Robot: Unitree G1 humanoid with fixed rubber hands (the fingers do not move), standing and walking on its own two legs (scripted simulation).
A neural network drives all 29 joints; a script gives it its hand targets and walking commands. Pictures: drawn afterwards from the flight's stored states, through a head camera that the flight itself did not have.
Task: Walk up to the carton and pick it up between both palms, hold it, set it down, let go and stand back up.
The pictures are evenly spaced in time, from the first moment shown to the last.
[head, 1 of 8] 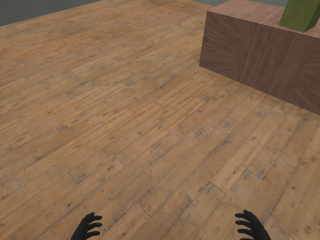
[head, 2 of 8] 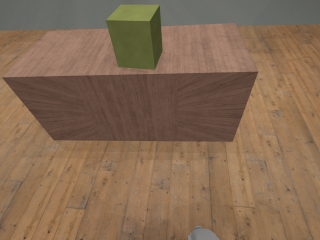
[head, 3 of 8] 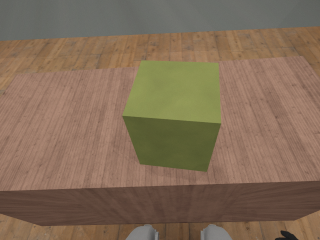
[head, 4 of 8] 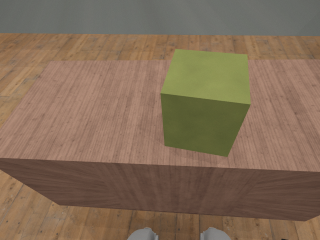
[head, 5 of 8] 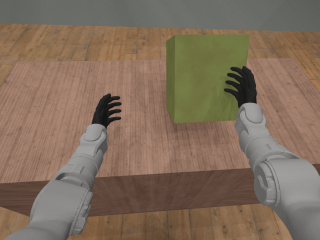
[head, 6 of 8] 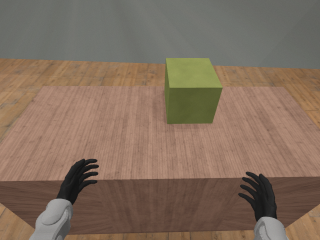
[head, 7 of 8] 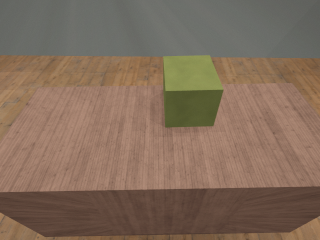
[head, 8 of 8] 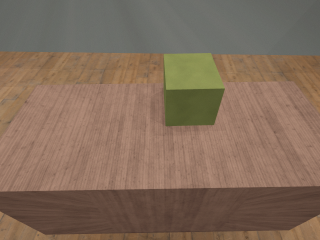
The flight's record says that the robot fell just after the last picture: no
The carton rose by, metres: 0.03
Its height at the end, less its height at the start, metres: -0.03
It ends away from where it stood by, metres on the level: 0.25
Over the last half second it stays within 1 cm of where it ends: yes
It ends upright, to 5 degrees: no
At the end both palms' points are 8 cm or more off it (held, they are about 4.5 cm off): yes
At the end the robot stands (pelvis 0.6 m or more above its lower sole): yes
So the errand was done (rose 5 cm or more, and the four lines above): no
